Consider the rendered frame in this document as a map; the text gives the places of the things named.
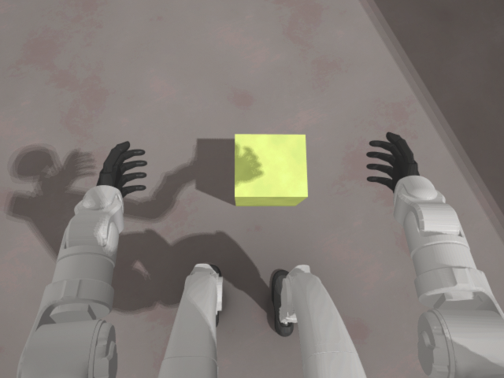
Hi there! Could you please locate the robot left hand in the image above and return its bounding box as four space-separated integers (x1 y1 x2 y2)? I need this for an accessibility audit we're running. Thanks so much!
96 141 147 198

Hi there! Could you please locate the robot right hand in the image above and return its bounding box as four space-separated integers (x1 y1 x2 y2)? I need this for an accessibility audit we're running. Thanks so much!
366 132 420 193

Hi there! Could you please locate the left robot forearm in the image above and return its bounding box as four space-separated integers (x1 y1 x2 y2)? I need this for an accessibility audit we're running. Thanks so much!
17 185 124 378

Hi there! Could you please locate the right robot shin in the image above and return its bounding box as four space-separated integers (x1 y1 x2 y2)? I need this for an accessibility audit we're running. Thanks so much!
279 265 320 323

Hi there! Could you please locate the carton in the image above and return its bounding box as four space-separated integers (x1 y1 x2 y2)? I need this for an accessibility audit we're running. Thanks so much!
235 134 308 206

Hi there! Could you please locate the robot left thigh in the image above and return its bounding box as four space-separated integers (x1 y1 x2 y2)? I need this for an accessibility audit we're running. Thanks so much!
158 272 223 378

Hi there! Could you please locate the right robot forearm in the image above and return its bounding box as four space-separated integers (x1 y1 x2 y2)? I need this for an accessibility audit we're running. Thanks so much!
393 176 504 320

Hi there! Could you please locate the robot left upper arm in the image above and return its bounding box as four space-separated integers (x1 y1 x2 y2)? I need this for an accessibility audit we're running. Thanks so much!
21 319 117 378

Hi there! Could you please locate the robot right upper arm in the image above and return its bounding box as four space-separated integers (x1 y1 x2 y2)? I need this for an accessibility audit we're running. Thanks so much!
417 309 504 378

